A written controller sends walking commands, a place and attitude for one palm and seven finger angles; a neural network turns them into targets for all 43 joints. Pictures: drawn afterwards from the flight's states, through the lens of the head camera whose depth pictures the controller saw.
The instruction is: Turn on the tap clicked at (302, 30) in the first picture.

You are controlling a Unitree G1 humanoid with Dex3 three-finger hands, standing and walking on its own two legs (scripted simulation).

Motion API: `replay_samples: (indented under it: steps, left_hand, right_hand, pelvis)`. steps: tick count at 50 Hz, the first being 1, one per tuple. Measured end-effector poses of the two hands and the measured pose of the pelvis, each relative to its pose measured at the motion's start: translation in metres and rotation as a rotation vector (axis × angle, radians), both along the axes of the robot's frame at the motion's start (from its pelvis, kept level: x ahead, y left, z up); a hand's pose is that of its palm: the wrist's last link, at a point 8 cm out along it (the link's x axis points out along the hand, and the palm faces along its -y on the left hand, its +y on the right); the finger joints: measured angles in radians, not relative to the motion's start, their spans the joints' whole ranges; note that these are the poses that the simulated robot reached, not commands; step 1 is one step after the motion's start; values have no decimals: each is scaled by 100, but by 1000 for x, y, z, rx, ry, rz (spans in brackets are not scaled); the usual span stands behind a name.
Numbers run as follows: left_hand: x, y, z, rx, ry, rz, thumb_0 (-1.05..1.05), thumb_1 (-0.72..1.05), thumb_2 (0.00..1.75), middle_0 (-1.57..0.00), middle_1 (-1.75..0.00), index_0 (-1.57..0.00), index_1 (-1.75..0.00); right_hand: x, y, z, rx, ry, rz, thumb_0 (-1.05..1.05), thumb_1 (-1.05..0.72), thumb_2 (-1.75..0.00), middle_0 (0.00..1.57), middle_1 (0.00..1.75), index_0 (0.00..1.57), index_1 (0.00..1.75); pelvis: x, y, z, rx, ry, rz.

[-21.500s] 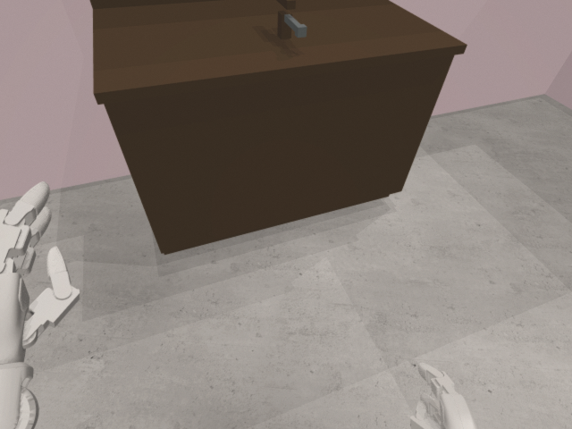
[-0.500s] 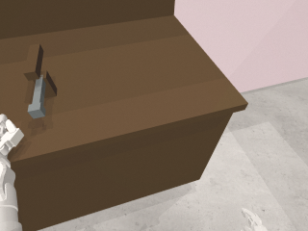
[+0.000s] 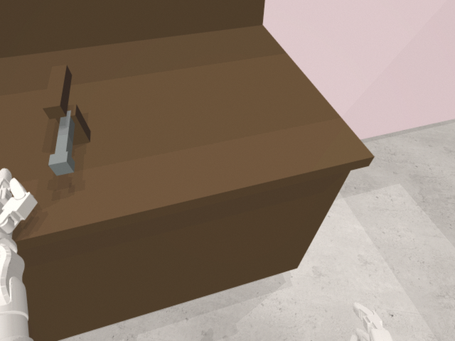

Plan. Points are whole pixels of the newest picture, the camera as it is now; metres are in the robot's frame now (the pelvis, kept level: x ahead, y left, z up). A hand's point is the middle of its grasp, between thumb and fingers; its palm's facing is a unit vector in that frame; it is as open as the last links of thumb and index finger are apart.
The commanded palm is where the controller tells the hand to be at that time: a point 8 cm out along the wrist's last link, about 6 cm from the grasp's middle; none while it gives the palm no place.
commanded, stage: push the lever round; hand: left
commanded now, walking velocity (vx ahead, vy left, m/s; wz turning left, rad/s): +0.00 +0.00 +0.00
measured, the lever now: (62, 163) +0.36 +0.32 +0.12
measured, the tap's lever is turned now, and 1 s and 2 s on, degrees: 0 1 25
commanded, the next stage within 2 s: none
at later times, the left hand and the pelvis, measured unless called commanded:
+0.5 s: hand (51, 192) +0.31 +0.32 +0.10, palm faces +0.58 -0.81 -0.07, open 7.8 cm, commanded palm +0.25 +0.35 +0.11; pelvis -0.01 -0.01 +0.00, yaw +0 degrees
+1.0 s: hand (69, 189) +0.31 +0.29 +0.11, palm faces +0.61 -0.79 -0.06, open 7.6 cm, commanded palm +0.27 +0.32 +0.11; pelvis -0.01 -0.02 +0.00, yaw +1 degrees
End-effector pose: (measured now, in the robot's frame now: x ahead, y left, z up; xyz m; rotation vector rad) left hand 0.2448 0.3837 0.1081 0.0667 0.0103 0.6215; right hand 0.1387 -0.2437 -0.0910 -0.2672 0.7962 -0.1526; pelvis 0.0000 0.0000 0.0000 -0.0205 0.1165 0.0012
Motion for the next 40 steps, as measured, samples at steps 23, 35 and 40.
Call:
replay_samples:
  steps: [23, 35, 40]
  left_hand:
    - [14, -26, 0, -15, 19, -12, 1, 90, 90, -15, -15, -15, -15]
    - [17, -49, 3, 9, -2, -21, 1, 90, 90, -15, -15, -15, -15]
    - [17, -54, 3, 4, 3, -4, 1, 92, 91, -15, -15, -16, -15]
  right_hand:
    - [0, -7, 0, 7, -16, 3, 1, -91, -90, 20, 30, 21, 30]
    - [-15, -20, -7, 2, 25, -25, 1, -91, -90, 20, 30, 21, 30]
    - [-11, -19, -7, 10, 13, -23, 1, -91, -90, 20, 30, 21, 30]
  pelvis:
    - [-7, -12, 1, 7, -13, 5]
    - [-7, -16, 1, 12, -20, 3]
    - [-8, -18, 1, 15, -23, 3]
